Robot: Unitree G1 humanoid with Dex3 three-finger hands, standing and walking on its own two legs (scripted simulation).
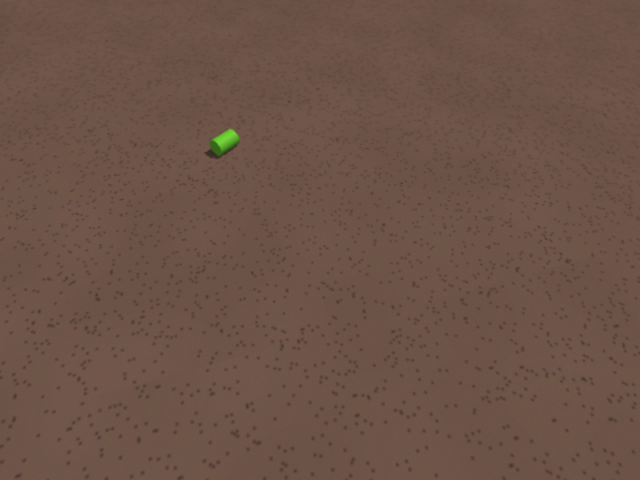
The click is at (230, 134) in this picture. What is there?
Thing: lying can
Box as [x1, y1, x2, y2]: [210, 129, 239, 155]
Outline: 233,130 228,129 210,141 210,146 216,154 219,155 238,143 238,137
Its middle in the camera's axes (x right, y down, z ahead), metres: -0.47 -0.49 +1.94
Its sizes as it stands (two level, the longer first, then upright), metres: 0.121 0.083 0.083
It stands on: the floor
